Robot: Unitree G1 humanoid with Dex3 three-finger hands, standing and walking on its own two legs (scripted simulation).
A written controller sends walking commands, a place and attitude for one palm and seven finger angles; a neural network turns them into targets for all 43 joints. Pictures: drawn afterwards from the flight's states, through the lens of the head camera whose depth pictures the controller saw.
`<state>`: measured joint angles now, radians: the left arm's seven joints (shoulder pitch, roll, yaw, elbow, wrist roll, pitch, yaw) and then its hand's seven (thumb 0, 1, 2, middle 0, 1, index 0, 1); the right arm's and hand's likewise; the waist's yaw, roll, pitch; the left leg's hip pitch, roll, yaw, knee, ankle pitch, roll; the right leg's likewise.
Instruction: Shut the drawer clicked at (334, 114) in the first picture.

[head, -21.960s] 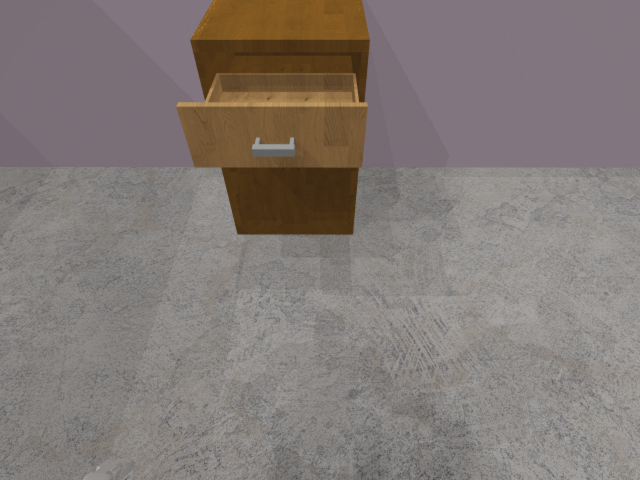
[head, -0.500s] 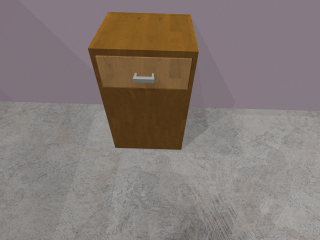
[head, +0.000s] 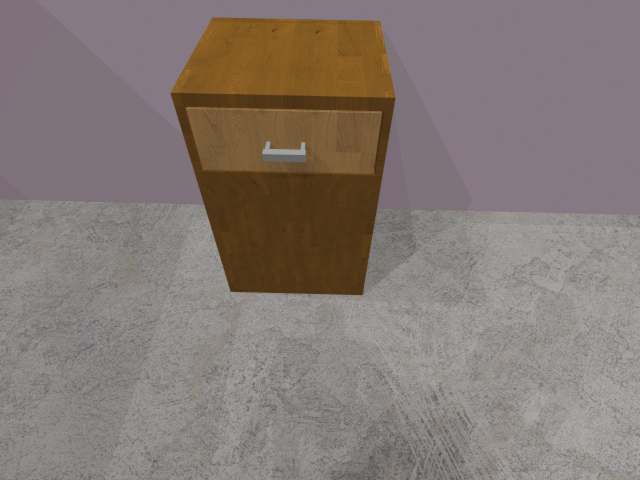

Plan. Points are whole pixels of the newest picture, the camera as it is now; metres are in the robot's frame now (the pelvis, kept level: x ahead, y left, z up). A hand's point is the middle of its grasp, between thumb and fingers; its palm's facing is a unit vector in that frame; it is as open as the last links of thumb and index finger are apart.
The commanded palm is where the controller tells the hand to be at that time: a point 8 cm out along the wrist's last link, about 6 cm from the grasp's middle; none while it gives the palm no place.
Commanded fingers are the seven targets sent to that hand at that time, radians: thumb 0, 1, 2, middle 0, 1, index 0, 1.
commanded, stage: look to check the result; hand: left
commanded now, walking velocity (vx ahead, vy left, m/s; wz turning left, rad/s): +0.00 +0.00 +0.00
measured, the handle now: (285, 150) +0.84 +0.13 -0.10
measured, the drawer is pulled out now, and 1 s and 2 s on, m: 0.00 0.00 0.00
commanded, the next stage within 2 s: stand and wait in 0.06 s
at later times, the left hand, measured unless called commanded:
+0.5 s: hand out of the picture +0.03 +0.18 -0.17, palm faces +0.02 -0.97 -0.22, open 7.3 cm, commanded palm none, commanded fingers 0.00 0.90 0.90 -0.20 -0.30 -0.20 -0.30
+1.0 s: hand out of the picture +0.04 +0.19 -0.17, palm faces +0.02 -0.97 -0.25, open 7.4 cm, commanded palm none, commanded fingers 0.00 0.90 0.90 -0.20 -0.30 -0.20 -0.30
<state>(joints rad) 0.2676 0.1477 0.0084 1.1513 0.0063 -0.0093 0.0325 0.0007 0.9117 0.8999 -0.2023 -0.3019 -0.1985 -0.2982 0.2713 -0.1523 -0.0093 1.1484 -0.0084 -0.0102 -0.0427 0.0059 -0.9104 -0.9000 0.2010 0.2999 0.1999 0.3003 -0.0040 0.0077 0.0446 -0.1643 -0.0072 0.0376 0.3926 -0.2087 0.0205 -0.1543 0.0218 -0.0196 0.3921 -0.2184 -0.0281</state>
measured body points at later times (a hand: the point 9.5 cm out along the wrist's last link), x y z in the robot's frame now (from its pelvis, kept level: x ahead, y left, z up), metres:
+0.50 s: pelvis +0.01 -0.01 +0.00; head +0.02 -0.01 +0.45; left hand +0.03 +0.23 -0.15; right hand +0.01 -0.24 -0.16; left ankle +0.00 +0.11 -0.74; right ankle +0.00 -0.10 -0.74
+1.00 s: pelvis +0.01 -0.01 +0.00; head +0.03 -0.01 +0.45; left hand +0.04 +0.24 -0.15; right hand +0.03 -0.26 -0.16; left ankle +0.00 +0.11 -0.74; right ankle +0.00 -0.10 -0.74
